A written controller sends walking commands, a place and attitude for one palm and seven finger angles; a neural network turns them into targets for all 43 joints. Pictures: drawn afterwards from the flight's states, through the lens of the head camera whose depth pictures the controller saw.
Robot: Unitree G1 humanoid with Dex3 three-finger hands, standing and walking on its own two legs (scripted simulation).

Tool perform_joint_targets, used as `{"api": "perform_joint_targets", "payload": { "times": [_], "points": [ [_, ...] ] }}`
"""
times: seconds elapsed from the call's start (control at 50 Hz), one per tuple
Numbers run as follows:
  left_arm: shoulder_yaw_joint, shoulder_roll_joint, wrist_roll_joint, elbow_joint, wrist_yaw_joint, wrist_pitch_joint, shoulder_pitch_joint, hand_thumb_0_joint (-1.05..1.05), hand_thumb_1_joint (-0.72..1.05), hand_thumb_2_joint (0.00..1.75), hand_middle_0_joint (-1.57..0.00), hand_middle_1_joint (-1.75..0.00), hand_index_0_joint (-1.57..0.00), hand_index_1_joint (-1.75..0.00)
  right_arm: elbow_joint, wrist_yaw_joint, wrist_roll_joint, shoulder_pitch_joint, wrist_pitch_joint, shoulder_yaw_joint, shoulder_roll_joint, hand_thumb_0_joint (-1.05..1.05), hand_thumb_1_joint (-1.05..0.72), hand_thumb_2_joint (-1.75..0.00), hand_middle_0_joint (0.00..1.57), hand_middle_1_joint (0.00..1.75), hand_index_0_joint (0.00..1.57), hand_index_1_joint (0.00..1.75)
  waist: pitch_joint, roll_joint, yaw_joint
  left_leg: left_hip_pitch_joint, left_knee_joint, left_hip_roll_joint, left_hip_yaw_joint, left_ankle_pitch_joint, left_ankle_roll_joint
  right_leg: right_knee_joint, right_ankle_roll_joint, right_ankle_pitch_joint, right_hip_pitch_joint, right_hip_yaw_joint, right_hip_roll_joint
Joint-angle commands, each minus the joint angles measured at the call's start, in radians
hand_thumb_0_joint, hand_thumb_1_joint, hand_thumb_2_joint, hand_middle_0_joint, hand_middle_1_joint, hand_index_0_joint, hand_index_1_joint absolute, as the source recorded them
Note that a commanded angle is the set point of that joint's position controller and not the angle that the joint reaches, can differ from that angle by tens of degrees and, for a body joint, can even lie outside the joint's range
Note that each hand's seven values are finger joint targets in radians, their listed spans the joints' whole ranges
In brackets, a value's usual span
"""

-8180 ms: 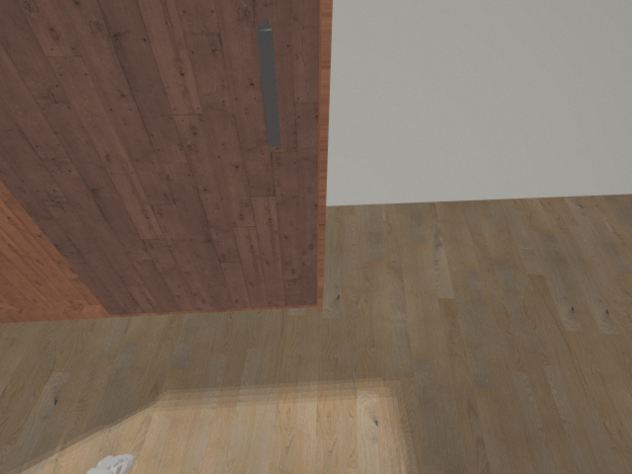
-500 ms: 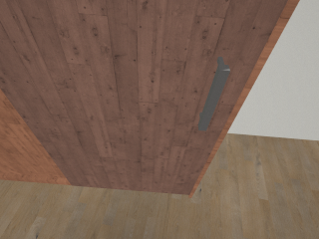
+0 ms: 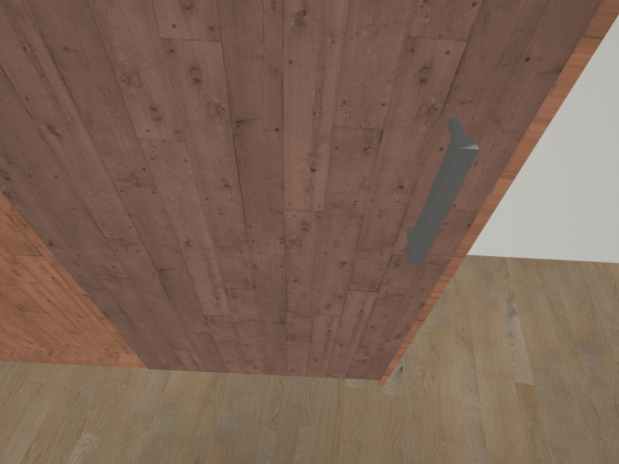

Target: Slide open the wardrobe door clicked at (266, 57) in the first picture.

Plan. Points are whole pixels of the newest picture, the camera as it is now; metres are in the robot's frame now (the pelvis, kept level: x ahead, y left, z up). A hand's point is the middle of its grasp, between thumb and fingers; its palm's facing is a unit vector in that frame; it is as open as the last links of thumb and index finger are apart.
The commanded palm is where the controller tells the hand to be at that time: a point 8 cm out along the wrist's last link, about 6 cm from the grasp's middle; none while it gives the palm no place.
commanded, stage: come to a stop and stand still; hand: right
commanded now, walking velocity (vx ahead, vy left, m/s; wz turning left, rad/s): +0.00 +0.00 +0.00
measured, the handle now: (432, 199) +0.44 -0.13 +0.12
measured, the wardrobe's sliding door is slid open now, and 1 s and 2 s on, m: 0.00 0.00 0.00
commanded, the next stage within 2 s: look again from close up in 0.38 s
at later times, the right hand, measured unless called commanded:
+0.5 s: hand out of the picture +0.02 -0.16 -0.17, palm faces +0.02 +0.97 -0.23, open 7.3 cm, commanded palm none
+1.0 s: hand out of the picture +0.00 -0.15 -0.17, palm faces +0.05 +0.98 -0.20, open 7.3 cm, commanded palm none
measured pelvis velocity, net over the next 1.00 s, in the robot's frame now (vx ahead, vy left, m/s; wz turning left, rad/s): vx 0.00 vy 0.03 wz -0.03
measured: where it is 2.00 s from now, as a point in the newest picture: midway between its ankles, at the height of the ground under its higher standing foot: outside the picture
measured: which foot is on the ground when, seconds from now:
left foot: down 0.00-1.00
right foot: down 0.00-1.00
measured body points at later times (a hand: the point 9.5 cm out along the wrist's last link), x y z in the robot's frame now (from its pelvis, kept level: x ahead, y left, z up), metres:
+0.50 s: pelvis +0.01 +0.02 +0.00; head +0.03 +0.03 +0.45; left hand +0.00 +0.24 -0.16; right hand +0.02 -0.21 -0.15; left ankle +0.00 +0.11 -0.74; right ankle -0.03 -0.10 -0.74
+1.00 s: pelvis +0.00 +0.03 +0.00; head +0.02 +0.03 +0.45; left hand +0.00 +0.25 -0.16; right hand +0.00 -0.20 -0.16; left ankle +0.00 +0.11 -0.74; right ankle -0.03 -0.10 -0.74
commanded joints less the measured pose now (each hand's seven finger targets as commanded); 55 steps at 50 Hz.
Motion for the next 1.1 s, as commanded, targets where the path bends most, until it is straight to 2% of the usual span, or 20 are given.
{"api": "perform_joint_targets", "payload": {
  "times": [0.0, 0.06, 0.1, 0.14, 0.22, 0.28, 0.46, 0.5, 0.66, 0.7, 0.82, 0.9, 0.94, 1.08],
  "points": [
    [0.014, 0.085, -0.001, -0.018, 0.002, -0.013, 0.078, 0.00, 0.90, 0.90, -0.20, -0.30, -0.20, -0.30, -0.041, -0.002, -0.004, 0.050, -0.016, -0.017, -0.117, 0.00, -0.90, -0.90, 0.20, 0.30, 0.20, 0.30, -0.029, 0.034, 0.003, 0.027, -0.067, 0.114, -0.106, 0.283, 0.033, -0.062, -0.005, 0.207, -0.002, 0.097, -0.123],
    [0.011, 0.087, -0.001, -0.013, 0.002, -0.011, 0.076, 0.00, 0.90, 0.90, -0.20, -0.30, -0.20, -0.30, -0.040, -0.002, -0.001, 0.045, -0.015, -0.018, -0.120, 0.00, -0.90, -0.90, 0.20, 0.30, 0.20, 0.30, -0.021, 0.018, 0.003, 0.031, -0.073, 0.117, -0.104, 0.272, 0.034, -0.068, 0.001, 0.191, -0.010, 0.096, -0.124],
    [0.012, 0.082, 0.000, -0.012, 0.002, -0.012, 0.077, 0.00, 0.90, 0.90, -0.20, -0.30, -0.20, -0.30, -0.041, -0.001, -0.002, 0.051, -0.016, -0.018, -0.117, 0.00, -0.90, -0.90, 0.20, 0.30, 0.20, 0.30, -0.024, 0.035, 0.000, 0.038, -0.078, 0.113, -0.103, 0.274, 0.035, -0.067, -0.001, 0.193, -0.006, 0.098, -0.123],
    [0.011, 0.084, 0.000, -0.010, 0.003, -0.009, 0.075, 0.00, 0.90, 0.90, -0.20, -0.30, -0.20, -0.30, -0.041, -0.001, -0.001, 0.048, -0.016, -0.019, -0.119, 0.00, -0.90, -0.90, 0.20, 0.30, 0.20, 0.30, -0.012, 0.031, 0.002, 0.031, -0.087, 0.116, -0.109, 0.267, 0.036, -0.067, 0.003, 0.173, -0.014, 0.097, -0.121],
    [0.012, 0.084, 0.000, -0.004, 0.004, -0.012, 0.082, 0.00, 0.90, 0.90, -0.20, -0.30, -0.20, -0.30, -0.041, -0.001, -0.001, 0.051, -0.019, -0.021, -0.119, 0.00, -0.90, -0.90, 0.20, 0.30, 0.20, 0.30, -0.033, 0.022, -0.002, 0.052, -0.082, 0.116, -0.104, 0.303, 0.038, -0.063, 0.005, 0.199, -0.003, 0.092, -0.123],
    [0.011, 0.079, 0.000, 0.000, 0.004, -0.010, 0.085, 0.00, 0.90, 0.90, -0.20, -0.30, -0.20, -0.30, -0.042, -0.001, 0.000, 0.045, -0.018, -0.022, -0.122, 0.00, -0.90, -0.90, 0.20, 0.30, 0.20, 0.30, -0.016, 0.022, -0.001, 0.048, -0.090, 0.115, -0.104, 0.274, 0.040, -0.071, 0.007, 0.175, -0.018, 0.094, -0.124],
    [0.010, 0.074, 0.001, 0.009, 0.005, -0.009, 0.099, 0.00, 0.90, 0.90, -0.20, -0.30, -0.20, -0.30, -0.042, -0.001, 0.002, 0.049, -0.019, -0.025, -0.119, 0.00, -0.90, -0.90, 0.20, 0.30, 0.20, 0.30, -0.022, 0.027, -0.003, 0.059, -0.101, 0.116, -0.103, 0.265, 0.042, -0.071, 0.012, 0.164, -0.019, 0.094, -0.121],
    [0.010, 0.065, 0.001, 0.009, 0.006, -0.008, 0.102, 0.00, 0.90, 0.90, -0.20, -0.30, -0.20, -0.30, -0.044, -0.001, 0.000, 0.053, -0.019, -0.025, -0.115, 0.00, -0.90, -0.90, 0.20, 0.30, 0.20, 0.30, -0.002, 0.027, -0.005, 0.051, -0.106, 0.113, -0.101, 0.250, 0.042, -0.075, 0.011, 0.158, -0.027, 0.092, -0.122],
    [0.012, 0.066, 0.002, 0.013, 0.006, -0.009, 0.108, 0.00, 0.90, 0.90, -0.20, -0.30, -0.20, -0.30, -0.043, -0.001, 0.001, 0.054, -0.020, -0.028, -0.118, 0.00, -0.90, -0.90, 0.20, 0.30, 0.20, 0.30, -0.018, 0.016, -0.003, 0.059, -0.111, 0.114, -0.104, 0.246, 0.043, -0.071, 0.013, 0.158, -0.025, 0.094, -0.119],
    [0.011, 0.058, 0.001, 0.014, 0.006, -0.008, 0.108, 0.00, 0.90, 0.90, -0.20, -0.30, -0.20, -0.30, -0.041, 0.000, 0.000, 0.060, -0.020, -0.027, -0.111, 0.00, -0.90, -0.90, 0.20, 0.30, 0.20, 0.30, -0.007, 0.034, -0.004, 0.051, -0.114, 0.111, -0.100, 0.242, 0.043, -0.073, 0.013, 0.153, -0.022, 0.093, -0.121],
    [0.010, 0.063, 0.002, 0.015, 0.006, -0.006, 0.108, 0.00, 0.90, 0.90, -0.20, -0.30, -0.20, -0.30, -0.037, 0.000, 0.001, 0.065, -0.020, -0.026, -0.110, 0.00, -0.90, -0.90, 0.20, 0.30, 0.20, 0.30, 0.014, 0.026, -0.005, 0.037, -0.129, 0.113, -0.105, 0.199, 0.042, -0.073, 0.013, 0.133, -0.036, 0.097, -0.115],
    [0.011, 0.055, 0.001, 0.014, 0.006, -0.008, 0.108, 0.00, 0.90, 0.90, -0.20, -0.30, -0.20, -0.30, -0.037, 0.001, -0.001, 0.070, -0.021, -0.027, -0.110, 0.00, -0.90, -0.90, 0.20, 0.30, 0.20, 0.30, 0.005, 0.037, -0.006, 0.043, -0.131, 0.114, -0.100, 0.206, 0.040, -0.072, 0.013, 0.139, -0.032, 0.094, -0.116],
    [0.013, 0.065, 0.002, 0.013, 0.006, -0.008, 0.109, 0.00, 0.90, 0.90, -0.20, -0.30, -0.20, -0.30, -0.037, 0.001, 0.002, 0.070, -0.022, -0.027, -0.114, 0.00, -0.90, -0.90, 0.20, 0.30, 0.20, 0.30, -0.015, 0.012, -0.005, 0.050, -0.126, 0.113, -0.104, 0.211, 0.041, -0.068, 0.013, 0.147, -0.025, 0.099, -0.116],
    [0.013, 0.068, 0.002, 0.013, 0.006, -0.011, 0.101, 0.00, 0.90, 0.90, -0.20, -0.30, -0.20, -0.30, -0.034, 0.002, 0.000, 0.070, -0.022, -0.028, -0.114, 0.00, -0.90, -0.90, 0.20, 0.30, 0.20, 0.30, -0.007, 0.024, -0.007, 0.049, -0.123, 0.113, -0.098, 0.207, 0.040, -0.074, 0.011, 0.154, -0.032, 0.104, -0.118]
  ]
}}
